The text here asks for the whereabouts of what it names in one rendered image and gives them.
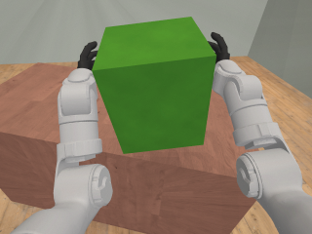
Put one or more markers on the right robot forearm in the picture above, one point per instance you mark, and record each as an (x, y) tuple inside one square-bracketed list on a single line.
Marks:
[(247, 107)]

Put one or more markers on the left robot upper arm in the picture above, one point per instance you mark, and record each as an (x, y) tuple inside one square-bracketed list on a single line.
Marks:
[(80, 191)]

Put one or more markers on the left robot hand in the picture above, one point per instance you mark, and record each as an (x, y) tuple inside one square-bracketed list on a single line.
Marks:
[(87, 56)]

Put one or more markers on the pedestal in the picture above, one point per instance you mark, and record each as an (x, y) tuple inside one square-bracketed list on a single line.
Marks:
[(183, 190)]

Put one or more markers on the left robot forearm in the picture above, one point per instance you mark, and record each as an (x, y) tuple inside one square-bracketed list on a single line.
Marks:
[(78, 120)]

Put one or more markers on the carton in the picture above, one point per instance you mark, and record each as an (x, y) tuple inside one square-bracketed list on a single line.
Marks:
[(155, 79)]

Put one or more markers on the right robot hand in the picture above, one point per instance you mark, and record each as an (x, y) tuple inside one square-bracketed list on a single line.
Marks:
[(220, 49)]

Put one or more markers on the right robot upper arm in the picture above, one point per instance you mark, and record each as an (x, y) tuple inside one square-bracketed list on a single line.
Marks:
[(272, 177)]

